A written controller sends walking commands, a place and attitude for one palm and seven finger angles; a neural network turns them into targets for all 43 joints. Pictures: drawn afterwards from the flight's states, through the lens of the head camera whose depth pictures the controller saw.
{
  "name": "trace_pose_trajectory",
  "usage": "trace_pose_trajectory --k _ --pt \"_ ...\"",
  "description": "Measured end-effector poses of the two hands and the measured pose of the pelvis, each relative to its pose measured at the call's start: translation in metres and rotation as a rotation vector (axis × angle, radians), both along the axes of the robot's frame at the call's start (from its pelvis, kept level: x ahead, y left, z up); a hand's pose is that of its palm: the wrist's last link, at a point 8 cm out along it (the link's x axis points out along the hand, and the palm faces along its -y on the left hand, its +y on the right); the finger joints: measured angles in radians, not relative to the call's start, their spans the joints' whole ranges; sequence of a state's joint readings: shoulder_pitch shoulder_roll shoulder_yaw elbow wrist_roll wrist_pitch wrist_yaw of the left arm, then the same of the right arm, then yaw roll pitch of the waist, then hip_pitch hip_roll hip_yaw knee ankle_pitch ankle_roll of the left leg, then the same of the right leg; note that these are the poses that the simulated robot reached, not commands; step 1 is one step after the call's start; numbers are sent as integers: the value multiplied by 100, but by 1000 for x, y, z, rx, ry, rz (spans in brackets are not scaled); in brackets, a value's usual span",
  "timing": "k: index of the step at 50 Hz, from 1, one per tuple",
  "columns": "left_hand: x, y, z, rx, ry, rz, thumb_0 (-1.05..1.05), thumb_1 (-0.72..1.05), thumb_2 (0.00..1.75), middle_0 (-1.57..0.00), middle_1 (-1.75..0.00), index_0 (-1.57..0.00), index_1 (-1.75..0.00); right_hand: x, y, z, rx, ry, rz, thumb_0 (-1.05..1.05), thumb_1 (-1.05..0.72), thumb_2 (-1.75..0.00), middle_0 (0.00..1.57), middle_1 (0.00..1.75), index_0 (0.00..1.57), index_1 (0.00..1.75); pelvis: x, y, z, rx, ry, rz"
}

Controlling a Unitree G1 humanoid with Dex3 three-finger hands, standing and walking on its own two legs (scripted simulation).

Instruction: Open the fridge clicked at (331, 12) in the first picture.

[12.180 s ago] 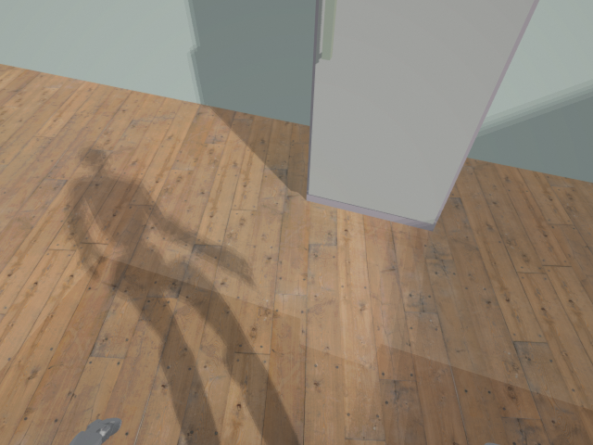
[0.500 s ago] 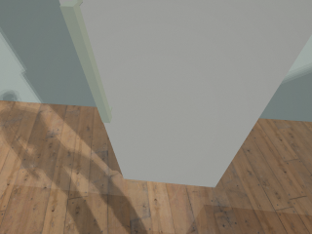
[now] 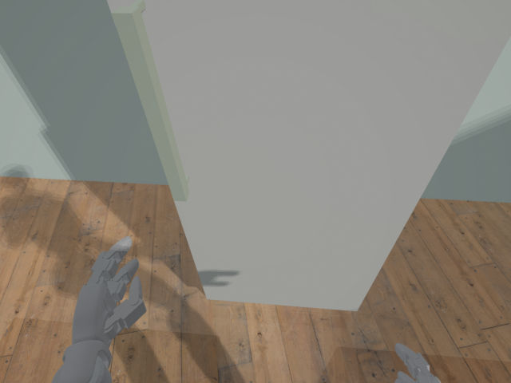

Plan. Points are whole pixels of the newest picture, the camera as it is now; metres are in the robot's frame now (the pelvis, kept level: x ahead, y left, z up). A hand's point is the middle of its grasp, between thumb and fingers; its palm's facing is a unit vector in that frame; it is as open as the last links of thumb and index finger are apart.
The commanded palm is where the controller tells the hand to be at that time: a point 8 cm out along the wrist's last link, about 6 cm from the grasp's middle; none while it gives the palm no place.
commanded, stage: raise the hand to about handle height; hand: left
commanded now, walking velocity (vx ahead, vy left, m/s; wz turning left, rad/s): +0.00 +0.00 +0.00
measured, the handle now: (164, 119) +0.51 +0.18 +0.17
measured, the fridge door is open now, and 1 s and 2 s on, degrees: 0 0 0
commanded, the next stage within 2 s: move the hooked fingers beside the handle in 1.88 s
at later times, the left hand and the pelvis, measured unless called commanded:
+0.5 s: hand (114, 317) +0.21 +0.21 +0.04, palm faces -0.15 -0.98 -0.12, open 10.4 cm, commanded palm +0.16 +0.28 +0.04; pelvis -0.02 +0.03 -0.03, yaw +2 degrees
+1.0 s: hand (43, 266) +0.25 +0.30 +0.11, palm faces +0.03 -0.99 -0.10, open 13.3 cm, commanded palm +0.21 +0.34 +0.12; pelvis +0.01 +0.04 -0.01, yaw +2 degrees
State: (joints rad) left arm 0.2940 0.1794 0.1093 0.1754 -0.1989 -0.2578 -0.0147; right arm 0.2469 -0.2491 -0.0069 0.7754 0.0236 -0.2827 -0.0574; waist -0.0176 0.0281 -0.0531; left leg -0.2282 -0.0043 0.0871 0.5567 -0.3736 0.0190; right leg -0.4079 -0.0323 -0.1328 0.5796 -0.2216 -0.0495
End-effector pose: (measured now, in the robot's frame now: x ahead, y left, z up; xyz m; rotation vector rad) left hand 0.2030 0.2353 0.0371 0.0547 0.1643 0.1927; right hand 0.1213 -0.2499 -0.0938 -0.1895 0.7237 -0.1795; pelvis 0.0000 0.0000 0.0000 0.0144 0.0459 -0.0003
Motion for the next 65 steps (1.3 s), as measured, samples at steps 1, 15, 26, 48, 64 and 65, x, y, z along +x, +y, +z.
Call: trace_pose_trajectory --k 1,15,26,48,64,65 --pt "5 -1 9 -9 -91 -38 2 81 85 -20 -37 -21 -36 14 -2 10 -10 -64 10 1 -91 -90 20 30 20 30 -2 -1 -3 2 16 -6" --pt "-94 35 -49 -56 -51 -46 2 49 72 -23 -56 -23 -56 94 25 51 -150 -293 238 0 -91 -90 20 30 20 30 -21 11 -38 -33 86 36" --pt "-1 37 6 37 -122 -358 1 23 61 -24 -73 -25 -72 23 92 -12 77 -69 166 1 -90 -90 21 30 21 30 -19 33 -32 -48 78 27" --pt "17 107 65 54 -193 -199 0 -28 39 -28 -106 -29 -105 69 58 43 -86 -202 173 1 -90 -90 20 30 21 30 8 41 -9 -61 5 35" --pt "40 126 119 80 -196 -175 -1 -49 31 -30 -119 -30 -119 71 75 33 9 -136 228 1 -90 -90 21 30 21 30 12 31 3 -48 -29 35" --pt "41 127 125 86 -221 -170 -1 -49 30 -30 -119 -30 -119 69 74 32 10 -127 226 1 -90 -90 21 30 21 30 12 30 4 -48 -32 36"
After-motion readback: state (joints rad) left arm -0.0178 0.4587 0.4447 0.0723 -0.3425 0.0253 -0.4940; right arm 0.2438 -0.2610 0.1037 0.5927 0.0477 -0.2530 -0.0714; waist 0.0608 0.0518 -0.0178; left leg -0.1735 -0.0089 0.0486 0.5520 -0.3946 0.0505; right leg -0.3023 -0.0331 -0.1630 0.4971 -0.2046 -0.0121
